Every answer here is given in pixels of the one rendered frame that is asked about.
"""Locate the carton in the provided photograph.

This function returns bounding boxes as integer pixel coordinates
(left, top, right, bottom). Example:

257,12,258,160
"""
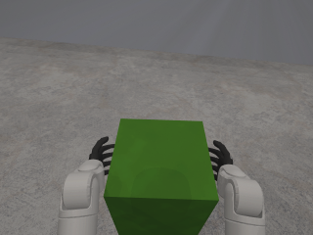
103,118,219,235

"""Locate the right robot forearm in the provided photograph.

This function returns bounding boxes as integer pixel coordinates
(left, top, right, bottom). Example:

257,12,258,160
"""
217,164,266,235

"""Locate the robot right hand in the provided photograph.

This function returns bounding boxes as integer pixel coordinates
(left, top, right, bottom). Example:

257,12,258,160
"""
208,140,233,181

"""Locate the robot left hand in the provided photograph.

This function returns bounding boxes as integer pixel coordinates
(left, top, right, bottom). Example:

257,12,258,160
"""
89,136,115,175

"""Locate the left robot forearm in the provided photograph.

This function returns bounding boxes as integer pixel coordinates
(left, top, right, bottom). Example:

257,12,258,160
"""
57,159,105,235

